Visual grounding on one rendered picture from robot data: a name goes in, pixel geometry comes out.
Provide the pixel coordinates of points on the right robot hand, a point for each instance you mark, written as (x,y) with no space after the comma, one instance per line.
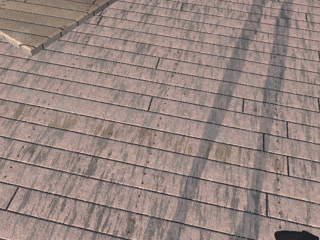
(294,235)

